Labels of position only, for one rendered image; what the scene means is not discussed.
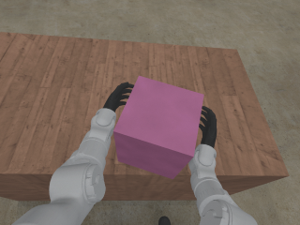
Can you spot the carton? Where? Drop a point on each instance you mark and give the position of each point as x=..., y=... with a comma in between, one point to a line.
x=157, y=130

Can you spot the right robot foot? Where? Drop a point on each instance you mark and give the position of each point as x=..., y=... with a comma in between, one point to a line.
x=164, y=221

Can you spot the pedestal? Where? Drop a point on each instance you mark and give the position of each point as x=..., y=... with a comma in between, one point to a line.
x=51, y=87

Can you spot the left robot forearm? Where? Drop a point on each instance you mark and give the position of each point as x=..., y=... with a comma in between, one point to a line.
x=96, y=142

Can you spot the right robot forearm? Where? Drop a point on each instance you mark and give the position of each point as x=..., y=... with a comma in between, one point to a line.
x=203, y=179

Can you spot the left robot hand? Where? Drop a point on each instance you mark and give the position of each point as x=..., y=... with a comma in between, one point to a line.
x=113, y=101

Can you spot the robot right upper arm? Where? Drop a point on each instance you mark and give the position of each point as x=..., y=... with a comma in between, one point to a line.
x=219, y=212

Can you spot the robot left upper arm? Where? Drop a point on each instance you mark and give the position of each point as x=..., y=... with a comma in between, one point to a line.
x=74, y=190

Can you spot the right robot hand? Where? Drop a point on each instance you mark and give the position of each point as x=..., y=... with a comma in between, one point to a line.
x=209, y=130

